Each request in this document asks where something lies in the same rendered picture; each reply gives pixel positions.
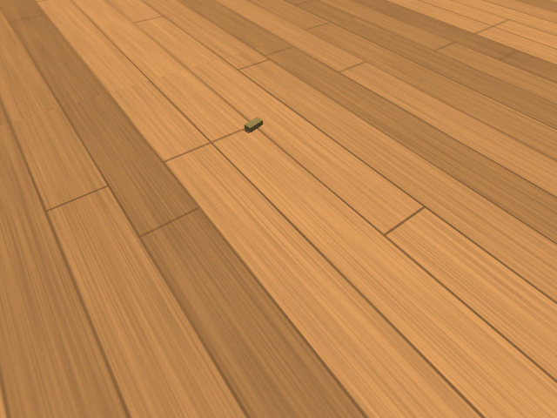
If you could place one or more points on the small box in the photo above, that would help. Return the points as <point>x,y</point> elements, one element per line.
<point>254,124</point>

